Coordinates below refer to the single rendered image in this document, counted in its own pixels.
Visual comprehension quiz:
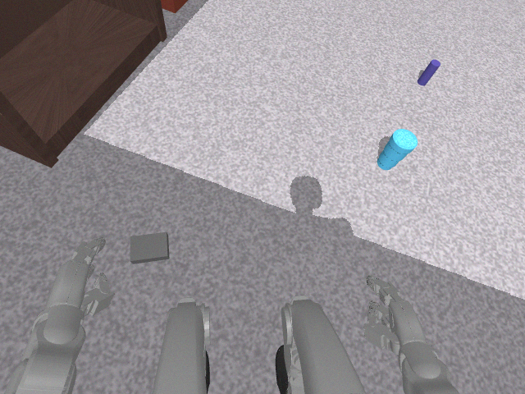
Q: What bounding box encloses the left robot arm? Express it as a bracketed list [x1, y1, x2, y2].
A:
[4, 305, 86, 394]

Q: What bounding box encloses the bookshelf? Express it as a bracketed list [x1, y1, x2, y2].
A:
[0, 0, 167, 168]

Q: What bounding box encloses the right robot arm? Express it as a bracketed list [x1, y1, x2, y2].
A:
[399, 341, 459, 394]

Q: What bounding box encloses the left robot hand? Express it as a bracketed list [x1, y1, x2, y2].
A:
[44, 238, 115, 316]

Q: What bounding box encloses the right robot hand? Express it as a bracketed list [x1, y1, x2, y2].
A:
[364, 276, 427, 357]

